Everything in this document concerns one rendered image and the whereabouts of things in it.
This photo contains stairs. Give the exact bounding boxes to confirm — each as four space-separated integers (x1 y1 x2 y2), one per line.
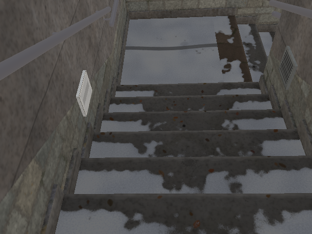
237 23 276 82
55 82 312 234

